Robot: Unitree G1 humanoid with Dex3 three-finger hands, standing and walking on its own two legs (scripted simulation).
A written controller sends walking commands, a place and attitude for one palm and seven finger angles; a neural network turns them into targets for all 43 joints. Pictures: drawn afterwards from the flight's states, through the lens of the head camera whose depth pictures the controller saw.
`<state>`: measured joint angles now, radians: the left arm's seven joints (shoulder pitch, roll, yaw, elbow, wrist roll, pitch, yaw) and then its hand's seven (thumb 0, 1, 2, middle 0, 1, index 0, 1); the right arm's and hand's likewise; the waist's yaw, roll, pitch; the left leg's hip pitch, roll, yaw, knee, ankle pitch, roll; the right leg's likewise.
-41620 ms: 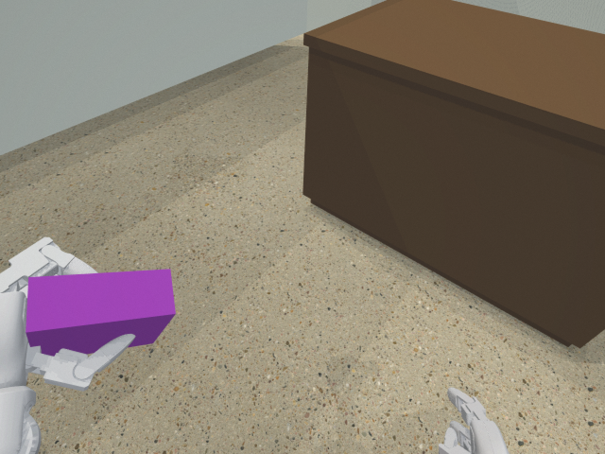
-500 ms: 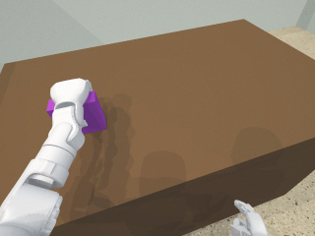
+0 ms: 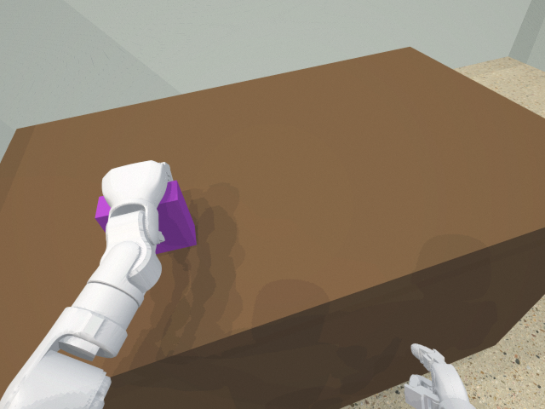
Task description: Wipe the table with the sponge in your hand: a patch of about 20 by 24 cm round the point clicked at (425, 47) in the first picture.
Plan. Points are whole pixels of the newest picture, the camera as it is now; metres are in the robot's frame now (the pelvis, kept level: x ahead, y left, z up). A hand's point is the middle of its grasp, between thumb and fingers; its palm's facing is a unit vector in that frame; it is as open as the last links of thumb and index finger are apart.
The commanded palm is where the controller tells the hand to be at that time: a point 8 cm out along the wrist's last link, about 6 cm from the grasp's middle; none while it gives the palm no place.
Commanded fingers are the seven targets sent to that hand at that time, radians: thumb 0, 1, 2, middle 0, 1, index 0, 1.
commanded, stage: wipe back along the middle lane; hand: left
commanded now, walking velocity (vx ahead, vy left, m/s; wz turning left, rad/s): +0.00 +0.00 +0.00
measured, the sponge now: (154, 229) +0.37 +0.24 +0.08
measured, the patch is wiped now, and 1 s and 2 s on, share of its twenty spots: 0.40 0.50 0.65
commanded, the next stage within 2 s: slide across to the third lane in 1.22 s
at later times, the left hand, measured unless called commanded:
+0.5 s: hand (153, 224) +0.34 +0.22 +0.12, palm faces +0.07 -0.03 -1.00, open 9.3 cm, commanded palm +0.30 +0.21 +0.15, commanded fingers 0.00 0.10 1.30 -1.20 -1.60 -1.20 -1.60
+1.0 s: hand (160, 247) +0.30 +0.19 +0.12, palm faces +0.14 -0.08 -0.99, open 9.3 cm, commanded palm +0.24 +0.18 +0.15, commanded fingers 0.00 0.10 1.30 -1.20 -1.60 -1.20 -1.60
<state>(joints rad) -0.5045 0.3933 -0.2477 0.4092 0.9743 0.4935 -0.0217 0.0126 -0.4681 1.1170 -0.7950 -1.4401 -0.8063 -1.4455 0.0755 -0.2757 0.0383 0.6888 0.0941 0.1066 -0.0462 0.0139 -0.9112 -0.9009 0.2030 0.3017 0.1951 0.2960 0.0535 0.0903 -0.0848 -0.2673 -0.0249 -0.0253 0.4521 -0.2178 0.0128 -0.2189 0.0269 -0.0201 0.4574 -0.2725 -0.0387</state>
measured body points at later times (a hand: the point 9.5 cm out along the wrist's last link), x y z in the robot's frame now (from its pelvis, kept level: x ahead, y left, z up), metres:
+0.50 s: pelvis -0.01 -0.01 +0.00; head -0.03 -0.06 +0.44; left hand +0.33 +0.21 +0.18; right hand +0.20 -0.24 -0.10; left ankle +0.01 +0.11 -0.74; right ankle -0.02 -0.10 -0.74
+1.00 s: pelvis -0.01 +0.00 -0.01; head -0.05 -0.05 +0.44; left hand +0.29 +0.19 +0.18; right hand +0.24 -0.21 -0.08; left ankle +0.01 +0.11 -0.74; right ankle -0.02 -0.10 -0.74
